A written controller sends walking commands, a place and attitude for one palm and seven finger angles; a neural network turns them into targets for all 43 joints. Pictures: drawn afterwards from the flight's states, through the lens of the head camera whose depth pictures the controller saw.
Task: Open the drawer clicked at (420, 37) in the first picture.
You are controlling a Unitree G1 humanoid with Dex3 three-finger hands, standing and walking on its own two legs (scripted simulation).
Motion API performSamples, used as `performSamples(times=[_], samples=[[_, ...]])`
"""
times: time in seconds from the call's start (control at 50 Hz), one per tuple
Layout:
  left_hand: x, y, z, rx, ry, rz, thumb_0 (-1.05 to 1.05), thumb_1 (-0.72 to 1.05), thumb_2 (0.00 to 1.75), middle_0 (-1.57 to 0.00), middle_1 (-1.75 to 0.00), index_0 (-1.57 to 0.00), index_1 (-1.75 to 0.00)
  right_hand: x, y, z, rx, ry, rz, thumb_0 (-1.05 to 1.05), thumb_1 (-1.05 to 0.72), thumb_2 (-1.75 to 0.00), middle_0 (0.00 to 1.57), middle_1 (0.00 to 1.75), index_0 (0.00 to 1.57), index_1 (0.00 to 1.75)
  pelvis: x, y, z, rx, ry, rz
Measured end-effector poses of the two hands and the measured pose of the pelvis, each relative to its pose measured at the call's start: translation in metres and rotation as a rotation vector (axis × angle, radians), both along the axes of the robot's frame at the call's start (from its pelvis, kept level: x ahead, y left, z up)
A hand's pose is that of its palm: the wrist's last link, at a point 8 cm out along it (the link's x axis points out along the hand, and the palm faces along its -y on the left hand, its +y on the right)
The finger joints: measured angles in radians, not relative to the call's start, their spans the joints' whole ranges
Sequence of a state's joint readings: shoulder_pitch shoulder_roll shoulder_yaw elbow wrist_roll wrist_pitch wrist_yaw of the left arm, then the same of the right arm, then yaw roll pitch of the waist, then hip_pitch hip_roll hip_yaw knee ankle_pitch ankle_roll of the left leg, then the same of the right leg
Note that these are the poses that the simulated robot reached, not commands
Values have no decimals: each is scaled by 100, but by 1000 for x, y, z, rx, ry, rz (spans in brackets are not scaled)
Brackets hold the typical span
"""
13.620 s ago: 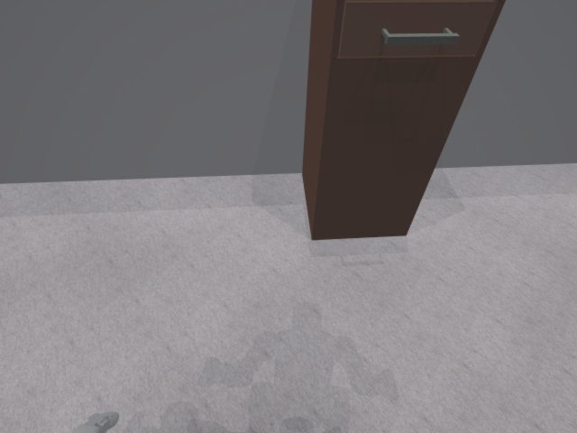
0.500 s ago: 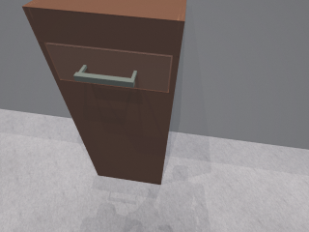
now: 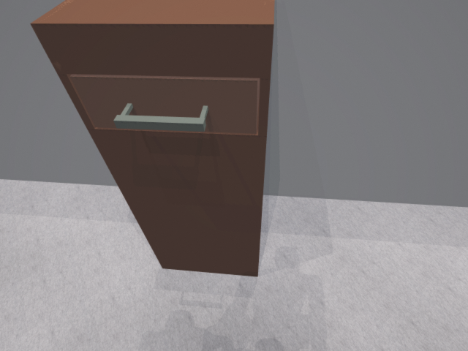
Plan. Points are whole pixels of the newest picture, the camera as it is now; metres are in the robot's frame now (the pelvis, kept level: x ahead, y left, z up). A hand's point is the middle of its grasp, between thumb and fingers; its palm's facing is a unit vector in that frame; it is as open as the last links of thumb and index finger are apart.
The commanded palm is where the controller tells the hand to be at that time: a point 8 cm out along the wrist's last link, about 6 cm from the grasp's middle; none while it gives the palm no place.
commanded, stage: look again from close up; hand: left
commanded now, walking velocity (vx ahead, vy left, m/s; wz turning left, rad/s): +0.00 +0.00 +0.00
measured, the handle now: (163, 116) +0.53 +0.18 +0.12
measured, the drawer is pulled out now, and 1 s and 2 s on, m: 0.00 0.00 0.00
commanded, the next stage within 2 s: raise the hand with hooked fingers in 0.12 s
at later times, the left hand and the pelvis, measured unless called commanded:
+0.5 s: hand (141, 278) +0.23 +0.17 +0.02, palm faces +0.06 -0.52 -0.85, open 7.8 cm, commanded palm +0.14 +0.21 +0.00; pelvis +0.00 -0.01 -0.01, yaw -2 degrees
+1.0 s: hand (120, 251) +0.25 +0.19 +0.08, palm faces +0.18 -0.09 -0.98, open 10.7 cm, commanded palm +0.19 +0.21 +0.11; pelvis -0.02 -0.02 -0.01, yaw -1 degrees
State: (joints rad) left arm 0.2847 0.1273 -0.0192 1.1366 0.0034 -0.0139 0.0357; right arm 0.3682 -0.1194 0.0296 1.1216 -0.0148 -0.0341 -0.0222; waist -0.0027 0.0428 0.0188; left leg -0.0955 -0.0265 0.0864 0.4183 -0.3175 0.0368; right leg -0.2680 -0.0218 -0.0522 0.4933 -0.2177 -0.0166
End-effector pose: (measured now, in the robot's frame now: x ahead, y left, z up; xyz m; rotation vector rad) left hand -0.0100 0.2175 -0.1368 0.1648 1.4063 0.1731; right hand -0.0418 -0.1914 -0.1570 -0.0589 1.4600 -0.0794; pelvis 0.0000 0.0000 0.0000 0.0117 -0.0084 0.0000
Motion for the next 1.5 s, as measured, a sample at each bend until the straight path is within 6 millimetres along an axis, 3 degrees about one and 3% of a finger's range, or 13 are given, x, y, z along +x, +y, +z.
performSamples(times=[0.26, 0.36, 0.42, 0.48, 0.54, 0.6, 0.7, 0.82, 0.94, 1.04, 1.16, 1.3, 1.5], samples=[[19, -2, -1, 13, -13, -51, 2, 93, 90, -20, -30, -20, -30, 26, -20, 5, -58, -33, 1, 1, -91, -90, 20, 30, 20, 30, 11, -3, -1, -5, 6, -6], [124, 17, 78, 289, -519, -254, 4, 92, 88, -21, -32, -21, -32, 95, -48, 19, -144, -410, -1, 2, -92, -90, 20, 30, 20, 30, 10, -4, -4, 10, 21, -3], [186, 7, 144, 496, -809, -468, 3, 87, 86, -21, -34, -20, -34, 152, -63, 34, -160, -625, 46, 2, -92, -90, 20, 30, 20, 30, 7, -5, -7, 9, 50, -2], [216, -13, 193, 705, -1016, -660, 2, 81, 84, -21, -37, -20, -37, 206, -72, 60, -156, -795, 74, 2, -92, -90, 20, 30, 20, 30, 3, -8, -10, 16, 81, -28], [209, -35, 202, 800, -1079, -802, 1, 74, 82, -20, -41, -21, -41, 248, -75, 88, -131, -882, 113, 2, -92, -90, 20, 30, 20, 30, 0, -14, -14, 25, 101, -62], [180, -47, 183, 810, -1028, -911, 1, 67, 79, -21, -45, -21, -45, 278, -72, 108, -117, -914, 190, 1, -91, -90, 20, 30, 20, 30, -4, -22, -17, 33, 108, -75], [133, -31, 155, 915, -839, -1001, 0, 54, 74, -23, -53, -24, -53, 308, -57, 111, -115, -890, 318, 1, -91, -90, 20, 30, 20, 30, -8, -32, -21, 27, 115, -47], [152, 2, 193, 1161, -895, -951, 0, 38, 68, -26, -62, -27, -62, 299, -28, 78, -48, -806, 360, 1, -91, -90, 20, 30, 20, 30, -13, -36, -25, 12, 98, 9], [211, -13, 252, 1224, -1078, -954, 0, 25, 62, -27, -71, -27, -71, 251, -10, 51, 42, -689, 270, 1, -91, -90, 20, 30, 20, 30, -16, -28, -19, 10, 71, 6], [234, -18, 264, 1154, -1035, -1046, 0, 14, 57, -27, -78, -27, -78, 208, -20, 43, 42, -590, 165, 1, -91, -90, 20, 30, 21, 30, -16, -22, -10, 17, 49, -32], [229, 1, 275, 1110, -978, -1087, 0, 0, 51, -28, -87, -28, -87, 181, -49, 42, -56, -518, 128, 2, -91, -90, 20, 30, 21, 30, -16, -12, -4, 5, 17, -35], [223, 15, 315, 1187, -1104, -1044, 0, -16, 44, -30, -98, -30, -98, 195, -55, 54, -117, -556, 159, 2, -91, -90, 20, 30, 20, 30, -21, -1, 0, -2, -15, -5], [249, 31, 363, 1240, -1075, -1071, 0, -39, 34, -31, -113, -31, -112, 239, -3, 82, -14, -719, 206, 2, -91, -90, 20, 30, 20, 30, -28, 8, 4, -4, -49, 7]])
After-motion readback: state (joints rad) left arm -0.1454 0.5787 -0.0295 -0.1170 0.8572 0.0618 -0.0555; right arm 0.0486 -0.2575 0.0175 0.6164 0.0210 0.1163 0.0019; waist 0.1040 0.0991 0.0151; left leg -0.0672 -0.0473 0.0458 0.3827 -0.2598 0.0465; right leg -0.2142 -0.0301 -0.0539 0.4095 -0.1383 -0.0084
